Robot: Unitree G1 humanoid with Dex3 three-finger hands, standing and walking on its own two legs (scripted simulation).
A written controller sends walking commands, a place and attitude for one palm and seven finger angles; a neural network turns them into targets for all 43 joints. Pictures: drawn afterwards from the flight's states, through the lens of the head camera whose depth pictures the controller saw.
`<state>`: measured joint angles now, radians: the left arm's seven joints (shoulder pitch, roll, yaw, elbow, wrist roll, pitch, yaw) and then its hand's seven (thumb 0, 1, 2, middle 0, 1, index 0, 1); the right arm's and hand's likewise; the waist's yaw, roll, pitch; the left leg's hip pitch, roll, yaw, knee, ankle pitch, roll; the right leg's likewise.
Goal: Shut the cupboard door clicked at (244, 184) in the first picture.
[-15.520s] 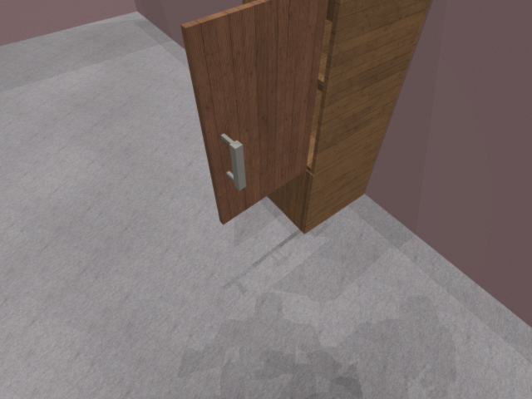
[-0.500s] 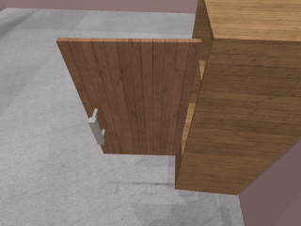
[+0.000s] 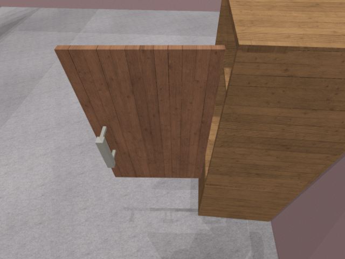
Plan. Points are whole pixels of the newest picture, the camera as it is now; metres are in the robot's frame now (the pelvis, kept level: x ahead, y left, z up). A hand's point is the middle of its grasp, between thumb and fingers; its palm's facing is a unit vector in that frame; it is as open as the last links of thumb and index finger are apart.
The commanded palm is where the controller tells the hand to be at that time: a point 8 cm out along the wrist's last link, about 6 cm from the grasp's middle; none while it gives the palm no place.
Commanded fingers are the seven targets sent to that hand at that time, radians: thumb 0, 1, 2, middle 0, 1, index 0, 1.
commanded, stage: look again from close up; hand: left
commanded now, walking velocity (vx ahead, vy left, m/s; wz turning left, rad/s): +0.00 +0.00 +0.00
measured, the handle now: (107, 147) +0.45 +0.24 -0.08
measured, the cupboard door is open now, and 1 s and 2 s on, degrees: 94 94 94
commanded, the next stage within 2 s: raise the hand and make a fist in 0.12 s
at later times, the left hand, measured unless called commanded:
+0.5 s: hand (110, 225) +0.20 +0.16 -0.03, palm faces +0.09 -1.00 +0.01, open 6.8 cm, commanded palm +0.11 +0.22 -0.08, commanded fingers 0.00 0.90 0.90 -0.46 -0.58 -0.46 -0.58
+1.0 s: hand (106, 250) +0.16 +0.17 -0.08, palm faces -0.01 -1.00 -0.02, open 4.4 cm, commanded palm +0.12 +0.23 -0.08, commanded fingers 0.00 0.90 0.90 -0.92 -1.08 -0.92 -1.08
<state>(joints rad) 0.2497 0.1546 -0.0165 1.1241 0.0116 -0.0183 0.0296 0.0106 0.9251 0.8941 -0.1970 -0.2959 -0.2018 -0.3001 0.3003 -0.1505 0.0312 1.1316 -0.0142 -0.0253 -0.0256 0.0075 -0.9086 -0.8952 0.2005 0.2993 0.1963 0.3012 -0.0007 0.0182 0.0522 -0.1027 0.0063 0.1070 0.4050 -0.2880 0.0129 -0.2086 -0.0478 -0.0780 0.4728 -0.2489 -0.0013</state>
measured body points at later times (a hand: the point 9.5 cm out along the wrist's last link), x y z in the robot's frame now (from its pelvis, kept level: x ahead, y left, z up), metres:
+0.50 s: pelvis -0.03 -0.02 -0.05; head +0.01 -0.01 +0.39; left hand +0.18 +0.21 -0.02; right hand +0.15 -0.28 -0.12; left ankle -0.04 +0.11 -0.74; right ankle +0.00 -0.12 -0.74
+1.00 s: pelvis -0.07 +0.00 -0.12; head +0.03 +0.00 +0.32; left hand +0.15 +0.23 -0.08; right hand +0.12 -0.21 -0.22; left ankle -0.04 +0.11 -0.74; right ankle +0.00 -0.12 -0.74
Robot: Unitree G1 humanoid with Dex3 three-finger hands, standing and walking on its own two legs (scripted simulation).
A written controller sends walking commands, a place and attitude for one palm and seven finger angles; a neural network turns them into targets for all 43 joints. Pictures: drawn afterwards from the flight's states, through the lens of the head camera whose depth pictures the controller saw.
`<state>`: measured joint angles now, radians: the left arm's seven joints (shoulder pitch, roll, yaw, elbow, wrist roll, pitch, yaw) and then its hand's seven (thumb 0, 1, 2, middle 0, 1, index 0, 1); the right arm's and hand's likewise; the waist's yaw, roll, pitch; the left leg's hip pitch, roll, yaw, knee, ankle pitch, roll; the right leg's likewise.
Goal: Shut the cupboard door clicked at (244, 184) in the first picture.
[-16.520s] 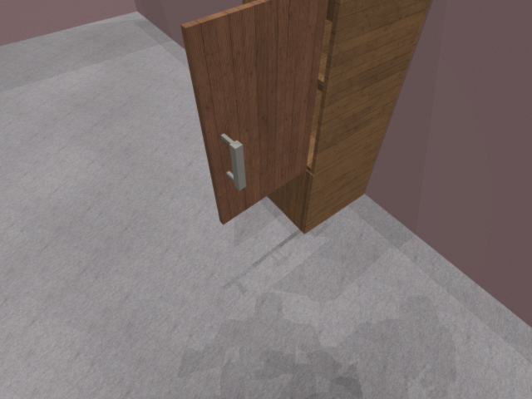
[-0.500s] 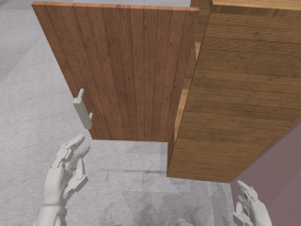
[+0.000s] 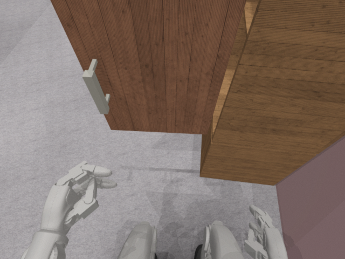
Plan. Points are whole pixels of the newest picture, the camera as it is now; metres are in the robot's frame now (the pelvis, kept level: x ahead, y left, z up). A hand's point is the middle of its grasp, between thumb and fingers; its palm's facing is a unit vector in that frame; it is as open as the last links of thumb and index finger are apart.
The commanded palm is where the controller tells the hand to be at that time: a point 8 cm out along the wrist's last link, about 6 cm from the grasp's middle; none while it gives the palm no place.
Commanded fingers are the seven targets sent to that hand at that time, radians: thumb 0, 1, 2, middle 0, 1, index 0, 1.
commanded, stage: raise the hand and make a fist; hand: left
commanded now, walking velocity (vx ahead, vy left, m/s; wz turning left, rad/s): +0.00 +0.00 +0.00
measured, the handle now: (99, 88) +0.52 +0.24 +0.04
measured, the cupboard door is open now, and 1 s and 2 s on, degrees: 94 94 94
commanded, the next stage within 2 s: bring the fist close to the handle in 1.14 s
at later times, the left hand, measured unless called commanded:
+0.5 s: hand (84, 196) +0.23 +0.19 +0.04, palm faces +0.01 -1.00 -0.03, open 3.1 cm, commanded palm +0.21 +0.25 +0.05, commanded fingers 0.00 0.90 0.90 -1.30 -1.50 -1.30 -1.50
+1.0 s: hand (87, 190) +0.24 +0.19 +0.05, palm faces -0.01 -1.00 -0.04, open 3.1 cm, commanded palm +0.22 +0.24 +0.05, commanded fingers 0.00 0.90 0.90 -1.30 -1.50 -1.30 -1.50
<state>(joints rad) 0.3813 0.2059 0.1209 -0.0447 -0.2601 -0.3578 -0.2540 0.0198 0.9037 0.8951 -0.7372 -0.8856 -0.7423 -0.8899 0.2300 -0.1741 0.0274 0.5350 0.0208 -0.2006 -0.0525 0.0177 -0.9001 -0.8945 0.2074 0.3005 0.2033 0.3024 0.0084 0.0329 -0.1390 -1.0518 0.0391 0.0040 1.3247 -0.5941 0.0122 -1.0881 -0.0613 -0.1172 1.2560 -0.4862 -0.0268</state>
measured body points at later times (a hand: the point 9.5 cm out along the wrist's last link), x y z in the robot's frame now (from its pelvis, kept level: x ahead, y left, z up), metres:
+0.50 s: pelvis +0.02 +0.01 +0.00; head +0.11 +0.03 +0.44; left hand +0.23 +0.25 +0.05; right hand +0.24 -0.21 -0.06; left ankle +0.02 +0.11 -0.62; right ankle +0.07 -0.11 -0.62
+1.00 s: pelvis +0.02 +0.00 +0.00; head +0.11 +0.01 +0.44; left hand +0.24 +0.24 +0.05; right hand +0.20 -0.24 -0.08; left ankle +0.02 +0.11 -0.62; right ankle +0.07 -0.11 -0.62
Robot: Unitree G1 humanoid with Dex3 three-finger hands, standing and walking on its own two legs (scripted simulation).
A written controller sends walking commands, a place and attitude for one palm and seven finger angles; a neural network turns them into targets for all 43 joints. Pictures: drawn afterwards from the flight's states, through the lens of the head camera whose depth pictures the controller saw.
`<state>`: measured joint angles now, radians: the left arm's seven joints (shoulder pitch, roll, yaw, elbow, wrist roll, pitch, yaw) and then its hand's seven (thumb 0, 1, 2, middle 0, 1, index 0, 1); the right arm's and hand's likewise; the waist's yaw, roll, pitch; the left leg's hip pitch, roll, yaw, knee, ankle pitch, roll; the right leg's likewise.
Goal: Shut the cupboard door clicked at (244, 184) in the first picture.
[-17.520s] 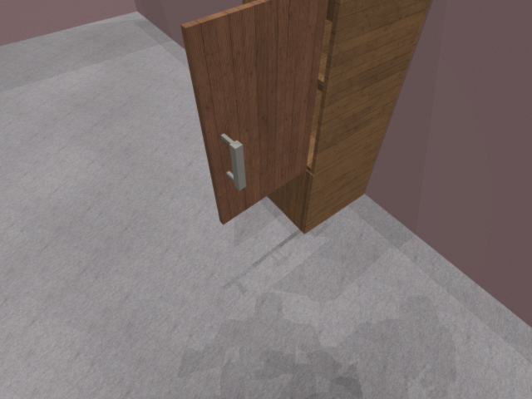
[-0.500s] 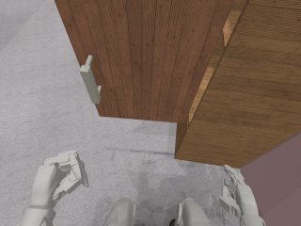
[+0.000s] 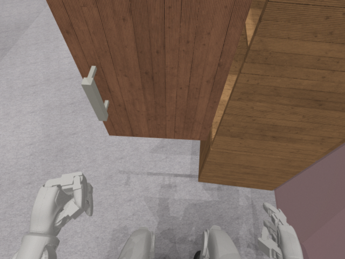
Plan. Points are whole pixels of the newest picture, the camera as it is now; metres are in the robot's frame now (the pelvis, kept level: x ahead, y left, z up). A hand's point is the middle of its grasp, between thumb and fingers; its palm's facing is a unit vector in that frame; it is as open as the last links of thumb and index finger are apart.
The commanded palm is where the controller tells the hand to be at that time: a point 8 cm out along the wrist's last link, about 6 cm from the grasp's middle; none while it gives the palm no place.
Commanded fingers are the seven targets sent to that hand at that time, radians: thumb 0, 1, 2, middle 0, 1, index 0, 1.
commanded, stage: raise the hand and make a fist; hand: left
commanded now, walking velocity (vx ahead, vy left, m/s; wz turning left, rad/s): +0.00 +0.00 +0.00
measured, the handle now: (98, 95) +0.50 +0.23 +0.04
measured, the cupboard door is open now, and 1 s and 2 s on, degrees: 94 94 93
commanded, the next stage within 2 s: bring the fist close to the handle in 0.14 s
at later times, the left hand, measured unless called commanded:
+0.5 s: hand (93, 186) +0.26 +0.18 +0.04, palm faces -0.03 -1.00 -0.04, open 3.1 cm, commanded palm +0.25 +0.24 +0.04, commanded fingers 0.00 0.90 0.90 -1.30 -1.50 -1.30 -1.50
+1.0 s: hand (103, 142) +0.35 +0.18 +0.04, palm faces -0.01 -1.00 -0.03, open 3.1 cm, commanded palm +0.34 +0.24 +0.04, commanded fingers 0.00 0.90 0.90 -1.30 -1.50 -1.30 -1.50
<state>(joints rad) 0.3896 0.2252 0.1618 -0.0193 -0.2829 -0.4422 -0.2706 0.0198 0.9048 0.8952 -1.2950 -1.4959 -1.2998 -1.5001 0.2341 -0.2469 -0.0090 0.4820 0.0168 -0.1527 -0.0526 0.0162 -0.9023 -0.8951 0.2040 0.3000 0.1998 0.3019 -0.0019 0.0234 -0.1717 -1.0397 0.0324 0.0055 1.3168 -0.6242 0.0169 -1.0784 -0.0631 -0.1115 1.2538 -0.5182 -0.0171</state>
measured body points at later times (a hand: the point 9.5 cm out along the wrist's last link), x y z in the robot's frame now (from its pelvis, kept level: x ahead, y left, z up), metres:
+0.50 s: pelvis -0.01 +0.00 -0.01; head +0.09 +0.01 +0.43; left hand +0.25 +0.24 +0.04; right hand +0.18 -0.24 -0.09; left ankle +0.00 +0.11 -0.62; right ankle +0.04 -0.12 -0.62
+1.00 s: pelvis +0.00 +0.00 +0.01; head +0.11 +0.01 +0.45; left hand +0.35 +0.24 +0.05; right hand +0.13 -0.26 -0.09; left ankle +0.00 +0.11 -0.62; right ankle +0.04 -0.12 -0.62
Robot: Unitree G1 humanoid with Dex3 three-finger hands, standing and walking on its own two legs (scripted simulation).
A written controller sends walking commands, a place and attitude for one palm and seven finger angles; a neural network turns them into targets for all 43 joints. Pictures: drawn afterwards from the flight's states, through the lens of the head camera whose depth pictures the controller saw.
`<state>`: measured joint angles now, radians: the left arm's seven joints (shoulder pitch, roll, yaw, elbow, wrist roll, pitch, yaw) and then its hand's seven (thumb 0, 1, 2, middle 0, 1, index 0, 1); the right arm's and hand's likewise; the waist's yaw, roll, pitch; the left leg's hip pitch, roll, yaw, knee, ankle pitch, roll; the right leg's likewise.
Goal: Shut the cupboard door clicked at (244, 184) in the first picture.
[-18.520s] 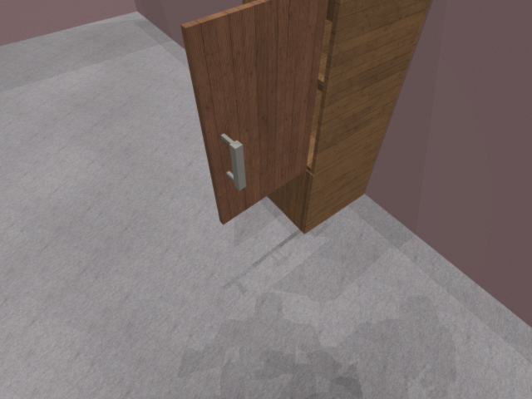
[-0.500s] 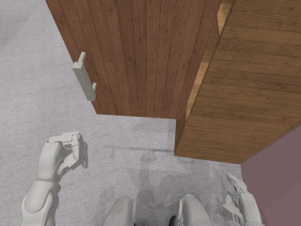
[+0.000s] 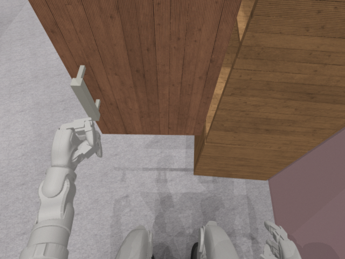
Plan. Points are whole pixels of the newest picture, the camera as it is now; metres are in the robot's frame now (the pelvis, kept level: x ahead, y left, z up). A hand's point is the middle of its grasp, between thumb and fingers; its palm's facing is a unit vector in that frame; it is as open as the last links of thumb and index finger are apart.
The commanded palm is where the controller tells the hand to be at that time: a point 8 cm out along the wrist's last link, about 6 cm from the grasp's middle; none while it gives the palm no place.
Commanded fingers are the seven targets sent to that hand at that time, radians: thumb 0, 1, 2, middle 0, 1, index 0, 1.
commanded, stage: bring the fist close to the handle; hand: left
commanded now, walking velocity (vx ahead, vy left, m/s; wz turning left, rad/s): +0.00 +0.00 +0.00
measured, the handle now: (89, 95) +0.50 +0.23 +0.03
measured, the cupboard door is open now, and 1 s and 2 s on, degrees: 94 93 79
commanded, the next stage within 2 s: push the door shut along its arc in 0.64 s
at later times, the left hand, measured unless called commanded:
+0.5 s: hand (102, 124) +0.41 +0.18 +0.03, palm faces +0.00 -1.00 -0.03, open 3.1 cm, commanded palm +0.38 +0.24 +0.03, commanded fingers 0.00 0.90 0.90 -1.30 -1.50 -1.30 -1.50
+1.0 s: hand (105, 116) +0.43 +0.18 +0.03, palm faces -0.05 -1.00 -0.04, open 3.1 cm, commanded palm +0.42 +0.23 +0.03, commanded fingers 0.00 0.90 0.90 -1.30 -1.50 -1.30 -1.50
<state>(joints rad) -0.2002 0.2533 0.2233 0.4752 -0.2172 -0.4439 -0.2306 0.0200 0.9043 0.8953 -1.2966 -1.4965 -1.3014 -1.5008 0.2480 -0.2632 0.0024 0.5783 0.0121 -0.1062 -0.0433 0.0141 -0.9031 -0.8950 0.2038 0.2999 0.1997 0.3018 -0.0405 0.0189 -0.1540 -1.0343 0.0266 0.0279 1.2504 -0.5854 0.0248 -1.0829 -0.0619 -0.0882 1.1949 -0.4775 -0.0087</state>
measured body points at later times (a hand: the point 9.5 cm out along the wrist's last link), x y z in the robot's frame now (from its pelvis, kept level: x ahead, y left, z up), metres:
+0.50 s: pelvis +0.00 +0.00 +0.00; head +0.12 +0.00 +0.44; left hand +0.40 +0.23 +0.04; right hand +0.09 -0.27 -0.12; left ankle +0.00 +0.10 -0.63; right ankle +0.05 -0.12 -0.63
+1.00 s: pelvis -0.01 +0.00 +0.00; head +0.12 +0.00 +0.43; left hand +0.43 +0.23 +0.04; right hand +0.10 -0.27 -0.12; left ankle +0.00 +0.10 -0.63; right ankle +0.05 -0.12 -0.63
